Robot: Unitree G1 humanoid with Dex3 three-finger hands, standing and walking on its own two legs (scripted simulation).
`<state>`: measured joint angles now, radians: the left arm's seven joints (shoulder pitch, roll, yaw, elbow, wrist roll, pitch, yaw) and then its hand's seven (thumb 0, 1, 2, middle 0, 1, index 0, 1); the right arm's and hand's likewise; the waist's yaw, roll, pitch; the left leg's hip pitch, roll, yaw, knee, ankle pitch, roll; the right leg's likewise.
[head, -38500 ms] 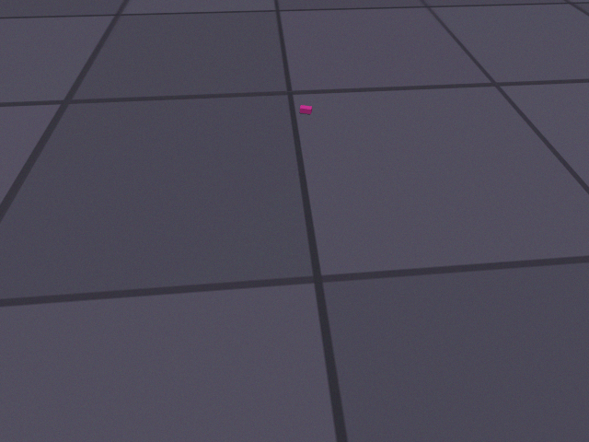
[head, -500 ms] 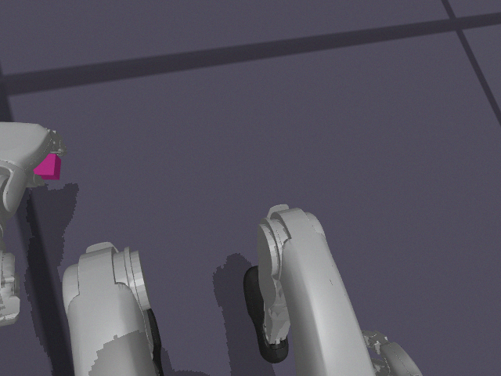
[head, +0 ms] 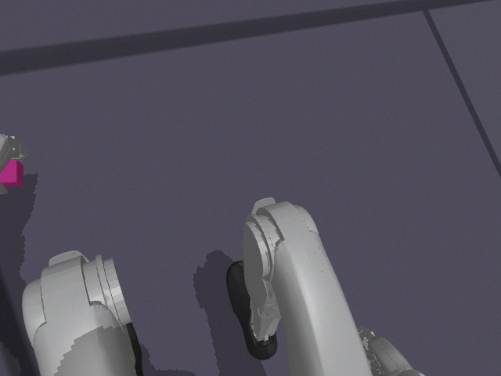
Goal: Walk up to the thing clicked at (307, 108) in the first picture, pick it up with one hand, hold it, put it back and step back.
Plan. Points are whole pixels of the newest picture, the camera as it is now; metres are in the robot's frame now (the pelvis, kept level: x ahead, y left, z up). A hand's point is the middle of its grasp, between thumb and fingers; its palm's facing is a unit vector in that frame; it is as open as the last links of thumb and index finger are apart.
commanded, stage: rest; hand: left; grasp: from above
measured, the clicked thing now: out of the picture +0.47 +0.29 -0.23
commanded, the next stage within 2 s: open in 1.22 s
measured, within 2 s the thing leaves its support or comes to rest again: rests again in 0.90 s
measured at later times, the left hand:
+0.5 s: hand (4, 183) +0.45 +0.27 -0.23, palm faces -0.46 -0.01 -0.89, open 6.6 cm
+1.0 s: hand (8, 186) +0.45 +0.27 -0.25, palm faces -0.49 -0.03 -0.87, open 6.6 cm
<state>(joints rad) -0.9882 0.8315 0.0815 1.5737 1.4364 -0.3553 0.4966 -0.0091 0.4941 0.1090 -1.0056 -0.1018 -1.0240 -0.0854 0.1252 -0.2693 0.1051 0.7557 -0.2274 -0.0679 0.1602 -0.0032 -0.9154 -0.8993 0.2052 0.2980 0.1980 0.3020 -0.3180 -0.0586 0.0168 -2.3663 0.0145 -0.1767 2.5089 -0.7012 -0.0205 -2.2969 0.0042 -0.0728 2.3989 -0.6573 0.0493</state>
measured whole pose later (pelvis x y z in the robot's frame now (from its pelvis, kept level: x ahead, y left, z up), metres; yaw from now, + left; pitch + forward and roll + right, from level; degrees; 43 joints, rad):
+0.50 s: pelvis +0.00 +0.01 -0.01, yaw -3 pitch +29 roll -11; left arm -0.97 0.89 0.09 1.62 1.46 -0.35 0.60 -0.01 0.53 0.00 -1.05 -0.03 -1.07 0.00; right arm 0.09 -0.29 0.18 0.74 -0.30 -0.12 0.19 0.00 -0.91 -0.90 0.21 0.30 0.20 0.30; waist -0.35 -0.10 0.07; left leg -2.37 0.02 -0.22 2.57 -0.74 -0.02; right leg -2.28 0.02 -0.10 2.42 -0.67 0.06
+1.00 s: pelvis +0.00 +0.01 -0.01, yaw -4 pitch +27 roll -13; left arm -0.96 0.93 0.07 1.65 1.42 -0.35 0.60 -0.01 0.53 0.00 -1.05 -0.01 -1.07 0.00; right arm 0.09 -0.30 0.24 0.71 -0.32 -0.15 0.22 0.00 -0.91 -0.90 0.21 0.30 0.20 0.30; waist -0.37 -0.12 0.11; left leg -2.35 0.02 -0.24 2.59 -0.74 -0.01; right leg -2.26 0.03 -0.12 2.42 -0.66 0.07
